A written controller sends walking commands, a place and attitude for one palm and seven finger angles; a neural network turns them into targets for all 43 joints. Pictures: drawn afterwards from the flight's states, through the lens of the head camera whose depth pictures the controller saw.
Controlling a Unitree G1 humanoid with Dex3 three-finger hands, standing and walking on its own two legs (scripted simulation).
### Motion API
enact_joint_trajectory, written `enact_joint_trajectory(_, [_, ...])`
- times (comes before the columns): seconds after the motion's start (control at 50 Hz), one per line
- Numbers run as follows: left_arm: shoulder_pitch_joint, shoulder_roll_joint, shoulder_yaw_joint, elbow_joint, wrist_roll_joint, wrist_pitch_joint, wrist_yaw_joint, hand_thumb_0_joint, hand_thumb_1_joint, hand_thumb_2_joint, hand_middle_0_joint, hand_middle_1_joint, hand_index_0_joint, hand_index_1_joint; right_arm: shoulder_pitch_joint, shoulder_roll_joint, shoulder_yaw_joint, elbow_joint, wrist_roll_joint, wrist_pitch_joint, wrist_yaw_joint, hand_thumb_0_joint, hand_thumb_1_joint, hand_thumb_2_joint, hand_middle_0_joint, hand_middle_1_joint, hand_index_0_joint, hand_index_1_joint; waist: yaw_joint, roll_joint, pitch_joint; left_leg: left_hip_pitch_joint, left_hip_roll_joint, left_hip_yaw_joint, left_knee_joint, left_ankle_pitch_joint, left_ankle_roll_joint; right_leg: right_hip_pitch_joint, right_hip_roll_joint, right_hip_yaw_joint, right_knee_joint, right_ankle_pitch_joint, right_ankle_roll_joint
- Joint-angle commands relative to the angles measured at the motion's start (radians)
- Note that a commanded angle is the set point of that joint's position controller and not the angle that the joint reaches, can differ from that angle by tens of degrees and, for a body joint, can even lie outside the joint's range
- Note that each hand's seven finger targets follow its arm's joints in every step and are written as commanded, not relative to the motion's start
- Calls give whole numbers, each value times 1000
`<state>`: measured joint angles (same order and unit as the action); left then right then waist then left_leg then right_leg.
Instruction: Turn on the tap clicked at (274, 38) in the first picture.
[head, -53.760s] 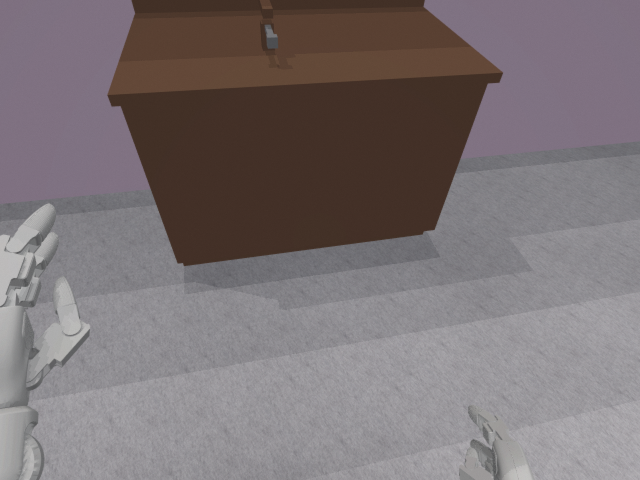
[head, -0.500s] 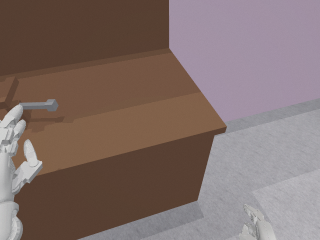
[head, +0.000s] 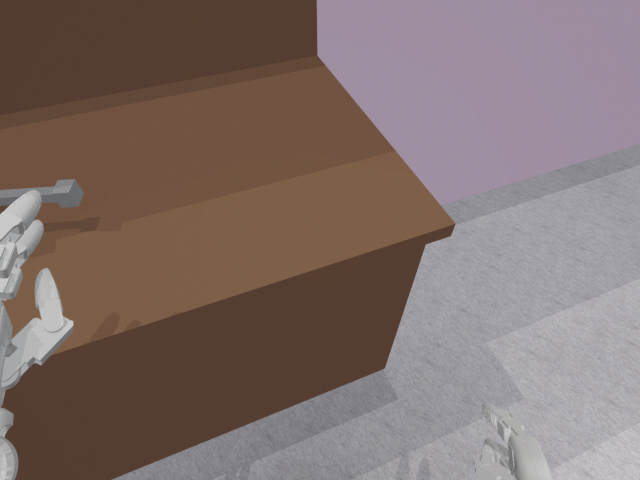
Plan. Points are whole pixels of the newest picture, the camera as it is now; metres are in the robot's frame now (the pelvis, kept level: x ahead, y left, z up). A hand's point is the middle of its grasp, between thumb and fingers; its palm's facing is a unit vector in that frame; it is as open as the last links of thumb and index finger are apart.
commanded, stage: shuffle to correct the standing spot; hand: left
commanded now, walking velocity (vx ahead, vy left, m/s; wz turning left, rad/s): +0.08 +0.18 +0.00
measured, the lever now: (68, 193) +0.46 +0.39 +0.09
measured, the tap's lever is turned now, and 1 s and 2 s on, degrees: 74 74 74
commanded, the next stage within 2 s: come to a stop and stand still in 1.06 s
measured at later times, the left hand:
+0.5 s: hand out of the picture +0.20 +0.40 +0.17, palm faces +0.48 -0.78 -0.39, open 7.4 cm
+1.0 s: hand out of the picture +0.24 +0.38 +0.18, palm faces +0.36 -0.84 -0.40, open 7.4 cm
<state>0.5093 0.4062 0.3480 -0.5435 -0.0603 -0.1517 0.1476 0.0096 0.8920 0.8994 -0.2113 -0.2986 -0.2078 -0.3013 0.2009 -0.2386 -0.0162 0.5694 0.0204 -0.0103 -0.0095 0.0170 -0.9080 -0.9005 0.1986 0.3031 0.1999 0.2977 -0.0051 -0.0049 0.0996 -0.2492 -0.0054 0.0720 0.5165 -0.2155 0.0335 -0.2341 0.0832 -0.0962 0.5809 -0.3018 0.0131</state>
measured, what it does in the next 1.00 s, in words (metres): steps to the left: left foot, then right foot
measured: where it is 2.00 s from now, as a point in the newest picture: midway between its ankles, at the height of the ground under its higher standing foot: outside the picture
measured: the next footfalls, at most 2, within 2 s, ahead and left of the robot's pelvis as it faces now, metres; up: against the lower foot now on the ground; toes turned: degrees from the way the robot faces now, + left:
left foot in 0.38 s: +0.06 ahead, +0.23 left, +0.00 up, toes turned +3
right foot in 0.58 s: +0.06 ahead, +0.07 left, +0.00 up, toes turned +0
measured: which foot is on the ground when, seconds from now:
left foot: down 0.00-0.04, up 0.06-0.36, down 0.38-1.00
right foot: down 0.00-0.38, up 0.40-0.56, down 0.58-0.78, up 0.80-1.00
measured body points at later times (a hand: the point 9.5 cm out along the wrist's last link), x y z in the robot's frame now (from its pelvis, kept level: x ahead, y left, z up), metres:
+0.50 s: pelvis -0.01 +0.13 -0.01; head +0.01 +0.14 +0.44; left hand +0.17 +0.43 +0.19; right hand +0.17 -0.06 -0.10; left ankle +0.03 +0.28 -0.73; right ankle +0.00 +0.03 -0.71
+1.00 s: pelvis +0.03 +0.14 +0.01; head +0.07 +0.16 +0.45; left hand +0.22 +0.42 +0.20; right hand +0.21 -0.07 -0.07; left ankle +0.02 +0.27 -0.73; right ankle +0.05 +0.04 -0.71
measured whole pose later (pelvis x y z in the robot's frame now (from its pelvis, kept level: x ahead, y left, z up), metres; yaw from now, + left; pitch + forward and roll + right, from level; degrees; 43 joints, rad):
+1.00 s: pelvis +0.03 +0.14 +0.01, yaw +2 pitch +0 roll -1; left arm 0.47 0.40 0.35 -0.63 -0.06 -0.11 0.13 0.01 0.90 0.90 -0.21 -0.30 -0.20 -0.30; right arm 0.18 -0.17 0.02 0.56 0.00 -0.10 -0.02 0.02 -0.91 -0.90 0.20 0.30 0.20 0.30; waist 0.01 -0.03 0.10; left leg -0.24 0.07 0.05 0.52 -0.28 -0.03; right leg -0.34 0.02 -0.07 0.65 -0.32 0.00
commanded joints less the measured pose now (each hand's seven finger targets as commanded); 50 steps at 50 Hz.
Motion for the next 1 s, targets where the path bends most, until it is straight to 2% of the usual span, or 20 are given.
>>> enact_joint_trajectory(0.0, [-15,187,170,-173,15,-58,29,0,900,900,-200,-300,-200,-300,-92,-98,-41,-174,-1,-53,-11,0,-900,-900,200,300,200,300,27,3,-133,-225,52,-121,127,-180,32,112,-294,378,-260,-139,0])
enact_joint_trajectory(0.04, [-43,182,162,-168,3,-67,28,0,900,900,-200,-300,-200,-300,-93,-95,-45,-150,-3,-53,-6,0,-900,-900,200,300,200,300,26,-109,-96,-327,18,-111,429,-206,-25,121,-508,585,-336,-2,-143])
enact_joint_trajectory(0.06, [-69,172,158,-176,-2,-82,27,0,900,900,-200,-300,-200,-300,-82,-110,-47,-143,-4,-62,-1,0,-900,-900,200,300,200,300,15,-77,-110,-352,37,-152,520,-181,-38,127,-514,565,-330,132,-127])
enact_joint_trajectory(0.1, [-32,169,170,-136,-8,-97,28,0,900,900,-200,-300,-200,-300,-51,-95,-32,-117,-6,-70,-2,0,-900,-900,200,300,200,300,8,-5,-151,-374,56,-160,551,-100,-49,180,-459,438,-268,315,-51])
enact_joint_trajectory(0.16, [-62,151,134,-138,-1,-101,26,0,900,900,-200,-300,-200,-300,-63,-82,-24,-116,-8,-84,-17,0,-900,-900,200,300,200,300,15,-69,-141,-326,80,-114,422,-97,-45,176,-427,301,-217,465,-126])
enact_joint_trajectory(0.22, [-98,150,118,-127,5,-85,26,0,900,900,-200,-300,-200,-300,-84,-65,-19,-107,-10,-111,-35,0,-900,-900,200,300,200,300,34,-126,-133,-108,51,-21,182,-89,-26,66,-385,234,-208,361,-114])
enact_joint_trajectory(0.28, [-133,133,100,-150,8,-67,24,0,900,900,-200,-300,-200,-300,-71,-59,-20,-106,-17,-128,-46,0,-900,-900,200,300,200,300,30,-143,-133,59,12,50,18,-13,-21,-32,-314,168,-193,43,-71])
enact_joint_trajectory(0.32, [-162,133,101,-174,5,-69,21,0,900,900,-200,-300,-200,-300,-67,-79,-33,-108,-8,-130,-60,0,-900,-900,200,300,200,300,17,8,-118,145,90,-79,-79,-115,21,-145,-229,128,-50,-140,-36])
enact_joint_trajectory(0.36, [-227,124,103,-220,14,-82,25,0,900,900,-200,-300,-200,-300,-63,-91,-24,-116,-1,-133,-62,0,-900,-900,200,300,200,300,2,235,-125,134,287,-394,-245,-133,125,-250,-78,9,267,-226,13])
enact_joint_trajectory(0.38, [-249,135,117,-206,20,-86,24,0,900,900,-200,-300,-200,-300,-67,-91,-32,-112,-1,-141,-60,0,-900,-900,200,300,200,300,5,190,-101,115,308,-428,-264,-23,146,-298,-66,34,384,-234,8])
enact_joint_trajectory(0.44, [-210,138,128,-186,25,-75,18,0,900,900,-200,-300,-200,-300,-89,-68,-25,-91,-7,-153,-46,0,-900,-900,200,300,200,300,7,265,-135,11,276,-338,-253,-201,152,-203,-121,74,351,-165,0])
enact_joint_trajectory(0.52, [-123,141,122,-256,19,-79,21,0,900,900,-200,-300,-200,-300,-97,-60,1,-105,-8,-175,-26,0,-900,-900,200,300,200,300,27,223,-178,-46,205,-194,-153,-194,66,37,-67,6,-47,-28,-4])
enact_joint_trajectory(0.56, [-108,143,121,-239,23,-70,19,0,900,900,-200,-300,-200,-300,-91,-52,7,-107,-17,-167,-23,0,-900,-900,200,300,200,300,22,83,-188,-127,152,-141,-37,-216,23,124,-109,114,-172,-16,-40])
enact_joint_trajectory(0.62, [-126,137,118,-193,-7,-22,15,0,900,900,-200,-300,-200,-300,-74,-52,-4,-97,-5,-146,-23,0,-900,-900,200,300,200,300,23,-197,-133,-157,45,-27,235,-162,-35,28,-298,444,-285,-133,-169])
enact_joint_trajectory(0.64, [-122,123,115,-162,-11,-15,15,0,900,900,-200,-300,-200,-300,-70,-53,-3,-93,-3,-138,-23,0,-900,-900,200,300,200,300,20,-194,-119,-168,53,-30,278,-135,-41,26,-332,442,-281,-30,-202])
enact_joint_trajectory(0.7, [-160,139,122,-122,-12,-16,17,0,900,900,-200,-300,-200,-300,-76,-45,18,-78,-11,-120,-36,0,-900,-900,200,300,200,300,6,-67,-170,-12,72,-44,49,-6,-29,3,-237,219,-94,165,-124])
enact_joint_trajectory(0.76, [-189,127,94,-174,-13,-16,-1,0,900,900,-200,-300,-200,-300,-106,-81,3,-115,-9,-105,-52,0,-900,-900,200,300,200,300,8,195,-151,110,306,-386,-182,145,73,-178,-57,65,144,-74,-5])
enact_joint_trajectory(0.8, [-222,159,101,-245,6,-23,-7,0,900,900,-200,-300,-200,-300,-87,-75,2,-107,-34,-116,-49,0,-900,-900,200,300,200,300,-3,253,-132,231,355,-452,-188,431,100,-316,-68,73,261,-157,-10])
enact_joint_trajectory(0.9, [-82,136,97,-354,4,-25,3,0,900,900,-200,-300,-200,-300,-80,-85,-26,-138,-19,-134,-13,0,-900,-900,200,300,200,300,18,276,-225,231,283,-205,-92,577,55,-174,-82,58,127,-28,-10])
enact_joint_trajectory(0.98, [9,179,175,-286,-9,-38,12,0,900,900,-200,-300,-200,-300,-92,-82,-28,-159,-13,-120,-16,0,-900,-900,200,300,200,300,21,257,-222,106,269,-149,-40,474,9,11,-61,12,-113,76,-7])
